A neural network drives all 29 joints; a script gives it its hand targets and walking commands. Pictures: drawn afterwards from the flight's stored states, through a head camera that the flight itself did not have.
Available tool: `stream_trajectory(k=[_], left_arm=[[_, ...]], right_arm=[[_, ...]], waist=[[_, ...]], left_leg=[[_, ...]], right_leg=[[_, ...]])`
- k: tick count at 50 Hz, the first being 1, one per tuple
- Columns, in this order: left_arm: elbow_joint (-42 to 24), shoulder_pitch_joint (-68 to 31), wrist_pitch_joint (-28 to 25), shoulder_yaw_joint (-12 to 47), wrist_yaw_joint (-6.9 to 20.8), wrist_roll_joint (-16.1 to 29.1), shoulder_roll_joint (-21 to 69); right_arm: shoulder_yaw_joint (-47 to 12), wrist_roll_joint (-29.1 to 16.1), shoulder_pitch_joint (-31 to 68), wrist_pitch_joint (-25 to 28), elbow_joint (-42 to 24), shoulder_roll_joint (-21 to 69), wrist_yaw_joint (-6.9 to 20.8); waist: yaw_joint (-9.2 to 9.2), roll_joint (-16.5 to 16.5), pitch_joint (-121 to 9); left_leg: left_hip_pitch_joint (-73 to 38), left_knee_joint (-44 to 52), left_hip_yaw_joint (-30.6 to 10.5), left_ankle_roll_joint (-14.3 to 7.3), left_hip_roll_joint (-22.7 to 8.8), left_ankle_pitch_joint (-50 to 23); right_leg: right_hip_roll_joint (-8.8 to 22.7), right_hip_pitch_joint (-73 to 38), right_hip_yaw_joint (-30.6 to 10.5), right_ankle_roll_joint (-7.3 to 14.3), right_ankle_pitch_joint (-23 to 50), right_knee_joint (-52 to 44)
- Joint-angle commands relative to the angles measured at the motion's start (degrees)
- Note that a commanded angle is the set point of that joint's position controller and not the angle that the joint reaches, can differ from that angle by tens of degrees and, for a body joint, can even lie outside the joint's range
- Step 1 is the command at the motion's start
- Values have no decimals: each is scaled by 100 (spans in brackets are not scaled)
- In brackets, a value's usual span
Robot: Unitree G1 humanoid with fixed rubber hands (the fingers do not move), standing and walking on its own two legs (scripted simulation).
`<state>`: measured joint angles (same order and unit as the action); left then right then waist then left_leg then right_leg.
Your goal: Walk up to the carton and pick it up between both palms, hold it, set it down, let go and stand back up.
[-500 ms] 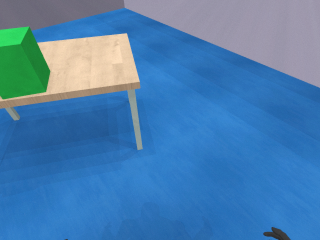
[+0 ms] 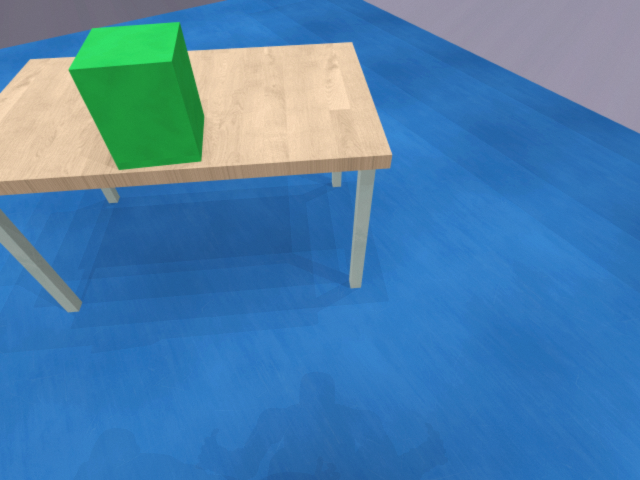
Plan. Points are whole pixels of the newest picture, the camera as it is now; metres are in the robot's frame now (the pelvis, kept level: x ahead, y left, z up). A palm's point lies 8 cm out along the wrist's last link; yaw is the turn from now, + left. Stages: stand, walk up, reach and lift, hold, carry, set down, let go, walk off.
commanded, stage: walk up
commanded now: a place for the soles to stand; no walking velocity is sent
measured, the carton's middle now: (148, 97) +0.94 +0.46 +0.00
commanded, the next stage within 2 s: none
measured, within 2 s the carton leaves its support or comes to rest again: neither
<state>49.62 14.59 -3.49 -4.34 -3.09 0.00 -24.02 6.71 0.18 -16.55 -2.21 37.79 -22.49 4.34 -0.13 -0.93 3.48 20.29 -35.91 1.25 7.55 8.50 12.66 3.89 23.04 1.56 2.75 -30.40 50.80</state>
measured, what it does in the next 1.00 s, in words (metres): steps to the left: right foot, then left foot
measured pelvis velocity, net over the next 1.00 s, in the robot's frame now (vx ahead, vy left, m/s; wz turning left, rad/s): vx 0.09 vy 0.18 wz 0.16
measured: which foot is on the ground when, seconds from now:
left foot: down 0.00-0.02, up 0.04-0.22, down 0.24-0.72, up 0.74-1.00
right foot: up 0.00-0.02, down 0.04-0.24, up 0.26-0.68, down 0.70-1.00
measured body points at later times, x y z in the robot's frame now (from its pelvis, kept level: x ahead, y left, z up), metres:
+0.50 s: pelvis +0.04 +0.17 -0.02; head +0.09 +0.18 +0.42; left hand +0.09 +0.51 -0.13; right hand +0.17 -0.13 -0.12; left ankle +0.07 +0.25 -0.73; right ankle +0.04 +0.03 -0.66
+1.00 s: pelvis +0.09 +0.18 -0.02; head +0.11 +0.17 +0.43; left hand +0.12 +0.53 -0.11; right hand +0.24 -0.12 -0.12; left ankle +0.09 +0.33 -0.70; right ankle +0.16 +0.04 -0.73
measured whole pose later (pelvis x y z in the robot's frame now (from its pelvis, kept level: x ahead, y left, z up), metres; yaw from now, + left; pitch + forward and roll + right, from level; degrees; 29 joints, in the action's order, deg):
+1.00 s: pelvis +0.09 +0.18 -0.02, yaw +9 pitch -5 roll +0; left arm 53.2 12.2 -5.1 -4.7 -1.7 0.0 -23.2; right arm 5.8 0.2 -17.1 -0.9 38.2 -24.6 4.2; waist -0.1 -1.5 7.3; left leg 23.7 -56.7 -4.2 -1.5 0.9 24.7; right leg 4.4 19.5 1.3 0.3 -20.5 44.1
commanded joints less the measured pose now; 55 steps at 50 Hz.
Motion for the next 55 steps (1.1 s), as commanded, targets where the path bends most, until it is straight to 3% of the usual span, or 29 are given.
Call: stream_trajectory(k=[1,3,4,6,7,8,9,11,13,14,15,16,17,19,27,30,31,33,34,35,37,41,48,50,51,52,53,54,55], left_arm=[[-67,499,-188,-579,-572,0,-1655],[-615,-1115,-307,-472,-578,-158,-1888],[-654,-1774,-389,-521,-470,-241,-1954],[-478,-2062,-458,-597,-268,-351,-1982],[-542,-1868,-399,-630,-216,-331,-1942],[-366,-1711,-360,-567,-214,-392,-1886],[-375,-1699,-289,-516,-175,-403,-1687],[-330,-1302,-151,-255,-134,-422,-853],[-137,319,-88,-207,-139,-289,-820],[-311,-131,-135,-196,-183,-179,-1197],[-214,-443,-131,-326,-195,-144,-1668],[-129,-511,-147,-349,-128,-86,-1770],[28,-386,-98,-402,-95,-9,-1905],[124,-7,-62,-351,-38,13,-1671],[-123,-284,-204,-162,28,19,-1266],[-46,-45,-284,-173,-3,54,-1192],[2,74,-295,-162,-8,56,-1164],[257,960,-394,-236,-31,46,-1160],[458,1593,-464,-385,-92,-45,-1594],[373,1634,-474,-530,-128,-92,-1993],[155,903,-406,-615,-144,-98,-2243],[85,302,-322,-513,-77,-99,-1959],[-213,-8,-275,-615,61,-253,-2175],[-243,-724,-192,-577,93,-230,-2111],[-308,-841,-108,-446,84,-230,-1596],[-391,-617,-87,-208,81,-143,-933],[-409,-613,-45,-202,45,-104,-960],[-183,-259,-52,-313,54,-85,-1332],[-188,-427,-119,-324,80,-78,-1510]], right_arm=[[280,226,546,87,-904,-988,-185],[411,215,-313,91,-551,-1351,21],[468,131,-284,-50,-334,-1492,116],[512,183,-621,-120,-150,-1463,203],[536,235,-837,-103,-13,-1534,202],[540,211,-913,-38,175,-1360,185],[592,178,-1444,87,379,-1360,124],[655,325,-1875,179,680,-1350,-31],[657,380,-822,249,157,-2051,-168],[635,54,-107,255,-244,-2500,-128],[701,129,651,276,-437,-2450,-151],[688,140,602,311,-493,-2260,-193],[607,232,315,358,-355,-2026,-224],[500,237,-291,432,-154,-1543,-266],[410,129,-987,459,-141,-1326,-333],[387,221,-738,408,-188,-1303,-274],[394,257,-645,388,-235,-1309,-263],[267,232,162,348,-441,-1178,-246],[181,140,369,386,-644,-896,-228],[43,99,5,344,-598,-543,-174],[295,325,-18,246,-217,-1409,-128],[332,318,-333,203,18,-1296,4],[386,314,-365,233,-26,-1368,81],[512,206,-1326,281,327,-1373,36],[605,245,-2095,362,692,-1456,-31],[677,358,-2125,405,598,-1846,-138],[667,361,-1296,436,227,-2130,-200],[639,323,-684,436,-81,-2080,-244],[571,207,-408,434,-160,-2167,-231]], waist=[[-118,614,-866],[599,320,-400],[898,1025,279],[1112,2163,559],[1034,2062,396],[1023,1770,315],[1240,728,125],[1411,-1267,303],[455,-2328,-335],[487,-3046,-279],[318,-1761,329],[302,-1290,428],[259,-727,350],[320,-837,-75],[592,-622,-720],[464,-940,-877],[421,-774,-925],[-244,-619,-1052],[-645,124,-1267],[-529,1056,-1718],[-327,74,-1179],[29,654,-364],[50,946,-58],[758,618,-509],[1078,-690,-680],[1119,-2023,-419],[832,-2051,10],[491,-965,127],[491,-1109,297]], left_leg=[[2275,-4910,-1897,-733,-819,1326],[1684,-5025,-1666,-794,-883,1067],[1472,-4921,-1881,-853,-1116,1356],[1035,-3625,-2011,-618,-1306,2015],[582,-2498,-1718,-556,-1428,2277],[116,-881,-1717,-675,-1665,2313],[-737,529,-1457,-698,-1375,1598],[-1235,777,-1500,-230,-518,1144],[-600,1209,-3781,-673,-1944,2525],[-36,3190,-6021,-972,-2329,3683],[332,3518,-6315,-1027,-2301,4505],[358,3378,-5711,-541,-2150,3963],[-81,2636,-4533,-618,-1967,2660],[-1049,1746,-3261,-750,-1596,535],[-2529,785,-3011,-1552,-1856,-2406],[-2033,522,-2849,-1930,-1806,-2264],[-1687,441,-2806,-1736,-1808,-2401],[-231,-511,-1922,-1701,-1234,-2153],[609,-1754,-1308,-1270,-806,-1355],[1857,-2562,-924,-935,-269,1374],[2500,-3021,-1026,-821,-701,1798],[1510,-2772,-744,-869,-1020,1452],[865,-1260,-496,-940,-1244,2175],[-1216,-7,-188,-1121,-1147,1466],[-1984,826,-465,-1139,-772,1735],[-2197,1812,-2403,-1100,-1659,2898],[-1456,2519,-4291,-1192,-2291,3740],[-1045,2555,-4286,-1159,-2552,3778],[-933,2684,-4513,-1373,-2527,3287]], right_leg=[[2184,-2435,-2689,1205,1994,-2859],[2341,-687,-2443,1342,323,-3819],[2583,191,-2152,1359,157,-4058],[1742,515,-826,809,191,-3306],[1518,477,-426,657,234,-2791],[1202,414,48,355,357,-2008],[632,530,498,142,349,-421],[-90,1927,-196,-5,-484,2175],[-375,2151,-620,61,-903,3154],[-538,2405,-1093,159,-1075,3699],[-312,2325,-1102,-7,-652,3762],[-141,2190,-1028,17,-97,3551],[33,1967,-875,-60,558,3000],[185,1863,-482,-118,949,2047],[75,1866,-322,-166,360,286],[-99,1002,-194,-75,132,-570],[-151,668,-128,17,267,-800],[-219,-1376,-41,70,1646,-2269],[211,-2439,-863,303,1816,-2884],[1657,-3568,-3108,723,1209,-2916],[2290,-2961,-4194,1329,-1769,-3562],[1630,-1022,-2463,1013,-1291,-3367],[1688,-416,-1993,1167,-1172,-2967],[1125,621,-1040,717,-1115,-1951],[448,1238,-386,449,-768,-219],[-483,2493,207,51,-618,1615],[-694,3146,-360,-87,-531,2459],[-335,2684,-658,-1,120,2177],[-290,2607,-698,5,207,2179]])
